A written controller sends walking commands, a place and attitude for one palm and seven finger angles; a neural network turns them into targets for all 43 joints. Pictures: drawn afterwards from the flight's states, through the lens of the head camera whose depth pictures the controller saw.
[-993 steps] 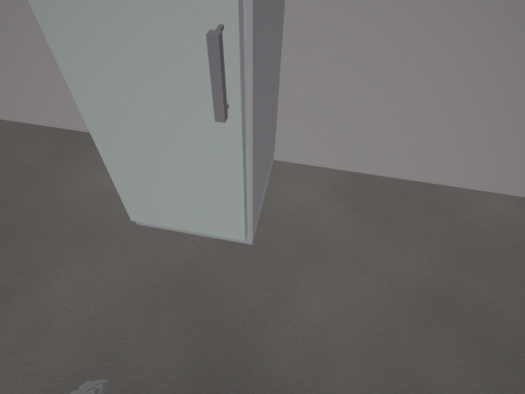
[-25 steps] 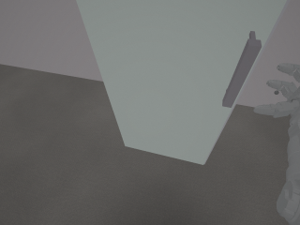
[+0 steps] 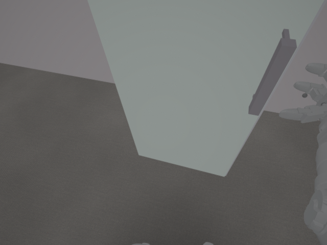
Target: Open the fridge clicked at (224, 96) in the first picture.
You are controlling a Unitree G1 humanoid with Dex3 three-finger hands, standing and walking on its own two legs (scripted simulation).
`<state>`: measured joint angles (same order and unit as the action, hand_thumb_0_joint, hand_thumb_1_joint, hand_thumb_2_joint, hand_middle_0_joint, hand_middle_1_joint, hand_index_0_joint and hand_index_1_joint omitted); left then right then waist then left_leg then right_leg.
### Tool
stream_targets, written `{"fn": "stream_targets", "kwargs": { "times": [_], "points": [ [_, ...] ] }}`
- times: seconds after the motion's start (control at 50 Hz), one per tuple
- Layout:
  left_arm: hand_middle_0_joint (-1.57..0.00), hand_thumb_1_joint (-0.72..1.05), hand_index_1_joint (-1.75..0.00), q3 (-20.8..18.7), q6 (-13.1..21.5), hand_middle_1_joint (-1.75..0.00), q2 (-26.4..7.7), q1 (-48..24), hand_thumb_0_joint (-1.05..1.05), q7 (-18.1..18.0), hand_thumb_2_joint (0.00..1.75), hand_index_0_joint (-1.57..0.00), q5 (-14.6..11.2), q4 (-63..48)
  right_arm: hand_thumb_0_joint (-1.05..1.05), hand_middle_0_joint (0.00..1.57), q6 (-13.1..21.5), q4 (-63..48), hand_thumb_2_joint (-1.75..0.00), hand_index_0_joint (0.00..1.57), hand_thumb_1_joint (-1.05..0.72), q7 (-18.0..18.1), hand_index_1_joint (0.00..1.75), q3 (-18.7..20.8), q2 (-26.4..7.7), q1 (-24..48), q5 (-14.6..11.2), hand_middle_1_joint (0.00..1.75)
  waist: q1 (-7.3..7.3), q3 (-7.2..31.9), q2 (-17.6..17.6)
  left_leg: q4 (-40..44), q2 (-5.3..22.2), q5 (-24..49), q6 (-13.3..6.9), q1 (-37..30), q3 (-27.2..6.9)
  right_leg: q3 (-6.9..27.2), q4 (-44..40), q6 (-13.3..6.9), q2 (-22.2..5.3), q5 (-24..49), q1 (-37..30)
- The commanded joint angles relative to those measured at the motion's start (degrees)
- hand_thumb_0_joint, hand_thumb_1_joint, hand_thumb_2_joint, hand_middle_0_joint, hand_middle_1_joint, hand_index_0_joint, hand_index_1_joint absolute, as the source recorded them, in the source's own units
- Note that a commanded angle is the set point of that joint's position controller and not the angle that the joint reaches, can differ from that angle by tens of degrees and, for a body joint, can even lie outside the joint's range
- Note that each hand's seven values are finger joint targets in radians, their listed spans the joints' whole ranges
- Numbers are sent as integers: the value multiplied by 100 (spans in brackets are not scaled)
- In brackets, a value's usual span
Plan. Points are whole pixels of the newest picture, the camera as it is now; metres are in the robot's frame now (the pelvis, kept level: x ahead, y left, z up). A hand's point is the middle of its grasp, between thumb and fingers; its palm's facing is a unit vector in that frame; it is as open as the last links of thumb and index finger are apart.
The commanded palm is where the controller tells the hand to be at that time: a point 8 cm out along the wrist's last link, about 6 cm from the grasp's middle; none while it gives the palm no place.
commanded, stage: feel for the door with the fingertips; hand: right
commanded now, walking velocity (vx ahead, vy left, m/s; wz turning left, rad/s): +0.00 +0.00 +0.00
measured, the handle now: (267, 76) +0.53 -0.19 +0.12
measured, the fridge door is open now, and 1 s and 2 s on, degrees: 0 0 0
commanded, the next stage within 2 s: slide the fingers in behind the handle in 0.82 s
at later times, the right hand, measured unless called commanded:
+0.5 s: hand (279, 89) +0.48 -0.20 +0.13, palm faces +0.20 +0.98 +0.00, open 14.0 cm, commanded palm +0.45 -0.25 +0.12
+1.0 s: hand (285, 86) +0.49 -0.22 +0.13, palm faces +0.20 +0.98 +0.00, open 13.6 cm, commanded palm +0.46 -0.25 +0.12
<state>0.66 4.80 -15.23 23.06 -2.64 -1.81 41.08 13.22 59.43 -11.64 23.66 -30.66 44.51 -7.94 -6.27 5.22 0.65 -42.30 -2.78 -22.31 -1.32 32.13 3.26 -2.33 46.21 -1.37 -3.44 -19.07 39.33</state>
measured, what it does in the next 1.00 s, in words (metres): stands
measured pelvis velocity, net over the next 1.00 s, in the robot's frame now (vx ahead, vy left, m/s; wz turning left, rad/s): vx -0.01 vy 0.01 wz -0.01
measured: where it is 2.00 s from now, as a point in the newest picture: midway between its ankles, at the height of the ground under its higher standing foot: outside the picture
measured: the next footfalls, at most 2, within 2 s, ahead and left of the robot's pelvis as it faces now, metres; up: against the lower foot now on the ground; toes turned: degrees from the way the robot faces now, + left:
none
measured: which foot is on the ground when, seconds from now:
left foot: down 0.00-1.00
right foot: down 0.00-1.00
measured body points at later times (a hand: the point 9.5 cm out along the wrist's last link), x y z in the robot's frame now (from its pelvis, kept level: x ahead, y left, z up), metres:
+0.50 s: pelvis +0.00 +0.01 +0.00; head +0.05 +0.00 +0.45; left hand +0.05 +0.27 -0.11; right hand +0.46 -0.25 +0.13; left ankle -0.02 +0.11 -0.71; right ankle +0.03 -0.10 -0.71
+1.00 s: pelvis -0.01 +0.01 +0.00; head +0.06 -0.01 +0.44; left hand +0.00 +0.28 -0.11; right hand +0.47 -0.27 +0.13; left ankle -0.02 +0.11 -0.71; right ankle +0.03 -0.10 -0.71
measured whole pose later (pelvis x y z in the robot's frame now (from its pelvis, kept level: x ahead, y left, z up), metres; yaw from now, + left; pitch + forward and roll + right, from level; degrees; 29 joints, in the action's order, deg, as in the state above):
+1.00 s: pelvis -0.01 +0.01 +0.00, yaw -1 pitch +13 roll +2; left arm 0.3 5.3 -15.6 23.3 -1.7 -0.5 43.6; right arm 15.0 68.1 -5.8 21.9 -29.2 53.5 -4.5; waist -7.8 5.0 0.9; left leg -43.6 -2.9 -22.3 -2.1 34.6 4.3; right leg -1.1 46.6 -0.7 -3.3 -18.1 41.7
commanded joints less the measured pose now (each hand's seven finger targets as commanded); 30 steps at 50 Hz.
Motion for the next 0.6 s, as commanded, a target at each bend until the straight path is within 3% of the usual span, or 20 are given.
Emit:
{"fn": "stream_targets", "kwargs": {
  "times": [0.0,0.04,0.08,0.1,0.14,0.22,0.26,0.34,0.44,0.46,0.5,0.52,0.58],
  "points": [
    [-20,90,-30,-365,207,-30,-990,351,0,-90,90,-20,-57,-400,0,30,178,-1374,-30,30,50,35,120,-131,-999,2570,-181,120,-73,1888,572,616,-133,1641,53,60,-210,487,-506,-15,109,1530,-2197],
    [-20,90,-30,-367,204,-30,-988,369,0,-94,90,-20,-46,-378,0,30,131,-1344,-30,30,50,122,120,-22,-1110,2559,-135,120,-42,1888,396,630,-108,1692,57,-76,-233,457,-526,-38,128,1492,-2052],
    [-20,90,-30,-360,228,-30,-946,357,0,-74,90,-20,-22,-382,0,30,164,-1507,-30,30,50,236,120,-137,-937,2671,-84,120,-33,1936,505,615,-114,1666,51,-57,-224,466,-535,-25,139,1513,-2141],
    [-20,90,-30,-375,235,-30,-946,354,0,-65,90,-20,-13,-372,0,30,210,-1540,-30,30,50,311,120,-15,-1071,2622,-36,120,0,1977,543,597,-117,1664,39,-54,-216,481,-531,-10,125,1551,-2202],
    [-20,90,-30,-368,257,-30,-896,321,0,-28,90,-20,-1,-395,0,30,300,-1790,-30,30,50,414,120,-200,-814,2594,13,120,34,2148,776,544,-125,1795,21,-40,-201,486,-489,15,126,1820,-2438],
    [-20,90,-30,-368,266,-30,-901,287,0,-3,90,-20,9,-364,0,30,278,-1560,-30,30,50,610,120,-159,-747,2650,47,120,-17,1880,396,566,-124,1677,36,-44,-185,470,-517,1,130,1565,-2216],
    [-20,90,-30,-346,277,-30,-860,217,0,5,90,-20,9,-395,0,30,238,-1445,-30,30,50,685,120,-288,-574,2719,104,120,-20,1821,472,580,-97,1646,48,-40,-209,424,-537,4,156,1423,-2129],
    [-20,90,-30,-314,255,-30,-862,229,0,-5,90,-20,55,-363,0,30,343,-1304,-30,30,50,854,120,-32,-956,2967,242,120,-10,1917,370,548,-60,1760,66,-180,-286,380,-511,-21,175,1390,-1976],
    [-20,90,-30,-302,257,-30,-851,242,0,2,90,-20,72,-353,0,30,519,-924,-30,30,50,838,120,-122,-894,3167,311,120,-90,1907,273,543,-42,1793,92,-167,-364,347,-439,-38,202,1253,-1824],
    [-20,90,-30,-306,257,-30,-884,262,0,-1,90,-20,72,-353,0,30,515,-844,-30,30,50,823,120,24,-1079,3152,288,120,-90,1919,178,561,-38,1782,105,-230,-400,335,-423,-52,207,1171,-1716],
    [-20,90,-30,-302,247,-30,-888,297,0,-8,90,-20,57,-347,0,30,495,-710,-30,30,50,707,120,-37,-1080,3219,270,120,-127,1954,78,572,-17,1971,126,-391,-457,301,-413,-70,221,1208,-1588],
    [-20,90,-30,-317,229,-30,-907,351,0,-12,90,-20,67,-340,0,30,517,-734,-30,30,50,673,120,92,-1253,3202,289,120,-78,2100,169,523,-8,2145,113,-489,-474,293,-375,-69,223,1350,-1623],
    [-20,90,-30,-317,218,-30,-871,363,0,3,90,-20,40,-344,0,30,496,-759,-30,30,50,547,120,-179,-944,3195,243,120,-128,2061,430,549,-24,2146,110,-319,-442,297,-369,-53,222,1428,-1790]
  ]
}}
